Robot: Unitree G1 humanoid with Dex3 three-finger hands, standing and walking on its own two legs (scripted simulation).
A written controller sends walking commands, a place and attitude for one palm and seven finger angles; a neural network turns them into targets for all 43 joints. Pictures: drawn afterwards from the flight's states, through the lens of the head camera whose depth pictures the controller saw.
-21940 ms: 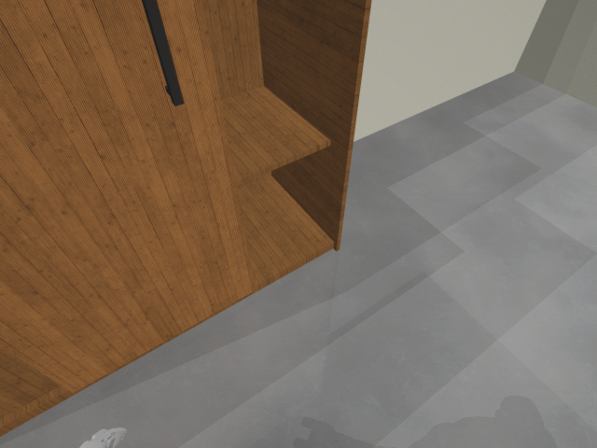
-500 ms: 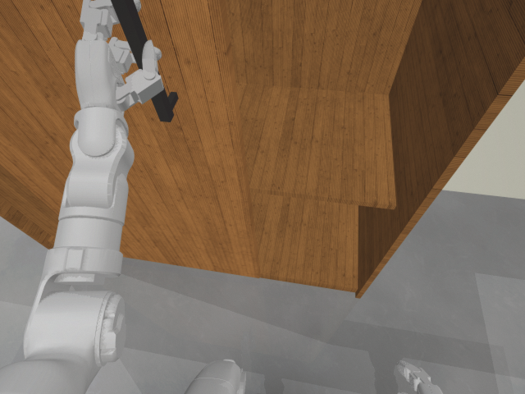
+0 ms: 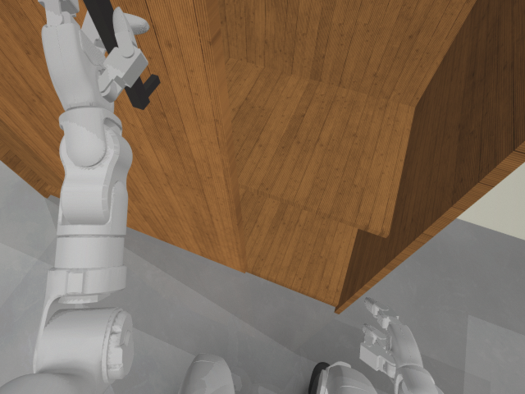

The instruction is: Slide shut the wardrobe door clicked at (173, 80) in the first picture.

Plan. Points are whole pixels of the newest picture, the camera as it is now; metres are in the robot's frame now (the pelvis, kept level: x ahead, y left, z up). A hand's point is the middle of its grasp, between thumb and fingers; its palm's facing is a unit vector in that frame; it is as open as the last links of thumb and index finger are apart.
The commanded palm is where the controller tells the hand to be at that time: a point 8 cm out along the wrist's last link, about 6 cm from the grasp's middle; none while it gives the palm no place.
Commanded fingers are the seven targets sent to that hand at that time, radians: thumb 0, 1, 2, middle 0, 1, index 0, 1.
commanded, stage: step sideways, sliding the door along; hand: left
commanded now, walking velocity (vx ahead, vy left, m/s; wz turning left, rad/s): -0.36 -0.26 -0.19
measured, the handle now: out of the picture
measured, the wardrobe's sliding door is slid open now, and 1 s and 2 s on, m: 0.35 0.04 0.00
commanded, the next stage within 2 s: stop walking and hold the door there in 1.30 s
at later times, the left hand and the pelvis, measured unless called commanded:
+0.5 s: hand (232, 78) +0.39 +0.13 +0.23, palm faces +0.53 -0.85 +0.01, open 7.2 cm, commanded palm +0.33 +0.10 +0.23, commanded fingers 0.00 0.90 0.90 -0.45 -1.40 -0.45 -1.40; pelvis +0.03 -0.13 +0.00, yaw -2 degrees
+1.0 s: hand (426, 137) +0.35 -0.06 +0.24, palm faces +0.34 -0.94 +0.07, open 7.2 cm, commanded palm +0.30 -0.07 +0.23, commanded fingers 0.00 0.90 0.90 -0.45 -1.40 -0.45 -1.40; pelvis -0.01 -0.24 +0.00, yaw -5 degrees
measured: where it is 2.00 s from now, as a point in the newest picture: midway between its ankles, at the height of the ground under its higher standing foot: outside the picture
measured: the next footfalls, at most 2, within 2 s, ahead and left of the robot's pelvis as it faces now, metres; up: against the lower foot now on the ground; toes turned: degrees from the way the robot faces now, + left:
left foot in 0.20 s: +0.07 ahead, +0.13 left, +0.00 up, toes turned +9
right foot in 0.48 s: +0.12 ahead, -0.26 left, +0.00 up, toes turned -6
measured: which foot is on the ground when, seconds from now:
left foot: down 0.00-0.04, up 0.06-0.18, down 0.20-0.48, up 0.50-0.66, down 0.68-0.98, up 1.00-1.00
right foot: down 0.00-0.20, up 0.22-0.46, down 0.48-0.68, up 0.70-0.94, down 0.96-1.00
